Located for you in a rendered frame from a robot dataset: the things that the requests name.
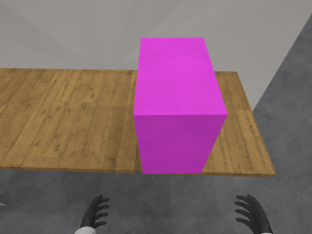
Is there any carton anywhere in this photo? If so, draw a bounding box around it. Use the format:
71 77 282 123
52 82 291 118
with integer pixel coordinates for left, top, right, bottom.
134 37 228 175

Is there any table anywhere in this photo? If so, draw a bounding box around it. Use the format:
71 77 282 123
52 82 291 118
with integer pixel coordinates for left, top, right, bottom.
0 68 276 206

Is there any left robot hand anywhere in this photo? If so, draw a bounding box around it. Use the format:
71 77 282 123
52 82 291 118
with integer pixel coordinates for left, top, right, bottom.
80 195 109 229

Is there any right robot hand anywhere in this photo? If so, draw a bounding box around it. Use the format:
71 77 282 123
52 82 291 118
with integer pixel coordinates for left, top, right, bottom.
235 194 273 234

